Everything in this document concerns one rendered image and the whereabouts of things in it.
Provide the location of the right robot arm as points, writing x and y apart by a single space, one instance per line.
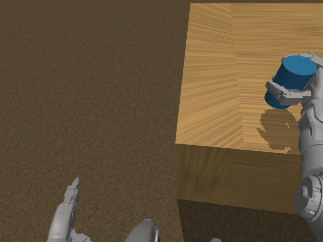
308 200

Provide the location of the left robot hand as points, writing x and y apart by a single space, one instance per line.
62 223

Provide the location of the can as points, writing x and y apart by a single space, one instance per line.
294 73

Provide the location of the right robot hand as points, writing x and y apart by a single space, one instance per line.
312 90

